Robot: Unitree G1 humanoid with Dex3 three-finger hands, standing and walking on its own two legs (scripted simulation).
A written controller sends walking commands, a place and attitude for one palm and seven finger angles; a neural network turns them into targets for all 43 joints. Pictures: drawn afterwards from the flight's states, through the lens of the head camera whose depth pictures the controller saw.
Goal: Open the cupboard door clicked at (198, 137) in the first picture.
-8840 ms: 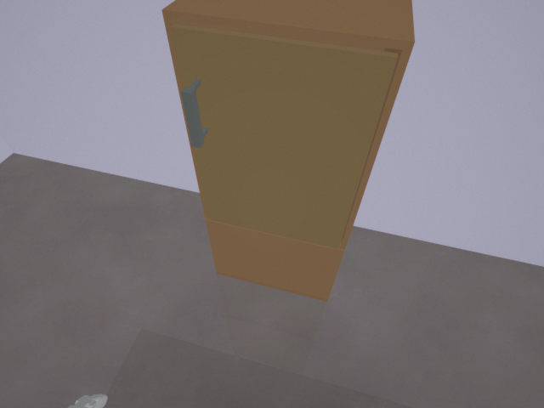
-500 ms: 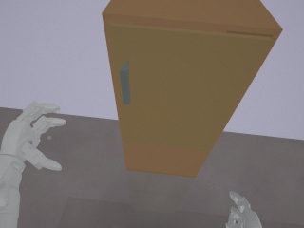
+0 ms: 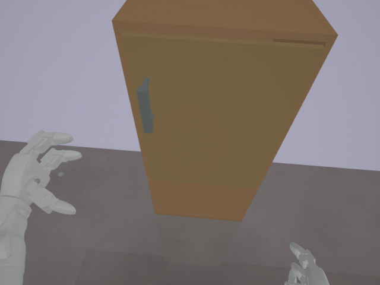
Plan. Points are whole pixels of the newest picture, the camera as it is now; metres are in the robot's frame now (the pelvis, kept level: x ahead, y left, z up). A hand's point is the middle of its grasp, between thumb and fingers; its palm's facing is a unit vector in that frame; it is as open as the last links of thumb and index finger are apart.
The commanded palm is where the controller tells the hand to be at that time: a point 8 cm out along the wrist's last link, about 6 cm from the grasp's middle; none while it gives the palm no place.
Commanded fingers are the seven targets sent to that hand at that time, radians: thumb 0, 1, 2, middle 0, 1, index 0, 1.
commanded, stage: move the hooked fingers beside the handle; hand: left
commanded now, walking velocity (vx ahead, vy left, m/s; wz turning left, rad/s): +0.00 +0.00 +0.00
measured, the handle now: (147, 106) +0.52 +0.15 +0.07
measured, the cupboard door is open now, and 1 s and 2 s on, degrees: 0 0 0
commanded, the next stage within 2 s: none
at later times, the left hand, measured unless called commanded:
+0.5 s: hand (81, 155) +0.34 +0.25 +0.09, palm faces +0.01 -1.00 -0.01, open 14.0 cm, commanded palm +0.31 +0.31 +0.09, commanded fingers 0.00 -0.50 0.30 -0.30 -1.20 -0.30 -1.20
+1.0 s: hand (99, 137) +0.40 +0.24 +0.08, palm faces -0.01 -1.00 +0.01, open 14.0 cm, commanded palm +0.37 +0.29 +0.09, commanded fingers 0.00 -0.50 0.30 -0.30 -1.20 -0.30 -1.20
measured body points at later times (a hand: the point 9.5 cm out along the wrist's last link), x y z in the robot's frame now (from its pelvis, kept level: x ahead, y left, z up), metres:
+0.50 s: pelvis +0.00 -0.01 +0.00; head +0.03 -0.01 +0.45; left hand +0.33 +0.31 +0.10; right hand +0.14 -0.27 -0.09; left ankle +0.00 +0.07 -0.72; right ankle +0.00 -0.10 -0.72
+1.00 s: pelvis +0.00 +0.00 -0.01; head +0.05 +0.01 +0.44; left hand +0.39 +0.29 +0.09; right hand +0.10 -0.26 -0.10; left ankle +0.00 +0.07 -0.72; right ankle +0.00 -0.10 -0.72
